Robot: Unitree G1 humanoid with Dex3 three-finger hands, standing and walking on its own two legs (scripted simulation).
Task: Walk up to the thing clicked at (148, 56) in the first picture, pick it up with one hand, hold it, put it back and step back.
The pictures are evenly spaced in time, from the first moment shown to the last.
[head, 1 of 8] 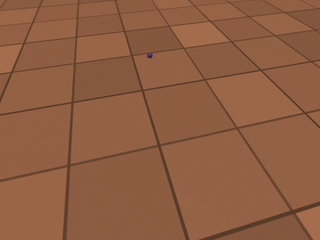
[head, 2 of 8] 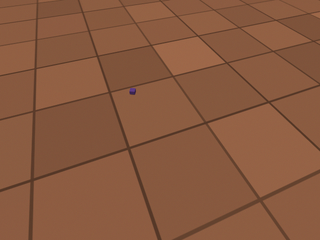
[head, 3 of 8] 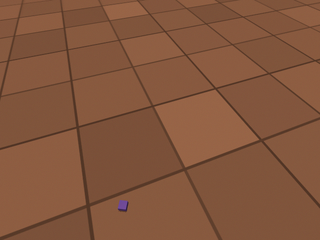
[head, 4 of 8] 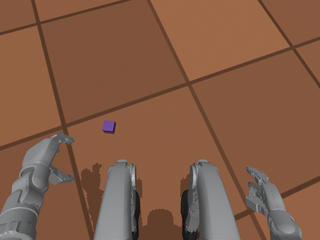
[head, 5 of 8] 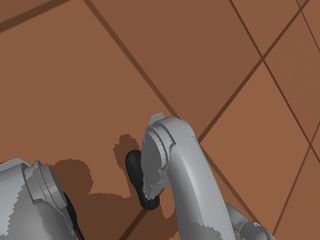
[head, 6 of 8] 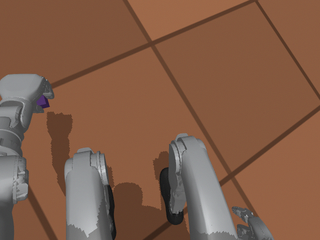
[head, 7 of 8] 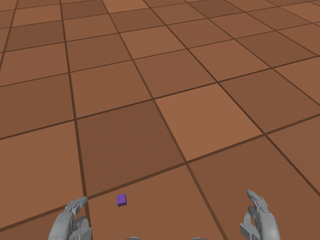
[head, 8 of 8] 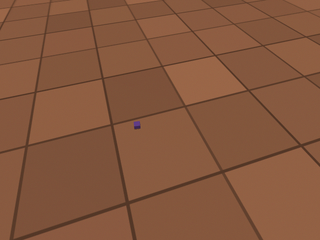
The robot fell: no
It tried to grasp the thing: yes
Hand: left
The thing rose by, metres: 0.69
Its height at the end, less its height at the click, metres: +0.00
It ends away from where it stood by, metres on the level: 0.00
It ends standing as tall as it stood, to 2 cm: yes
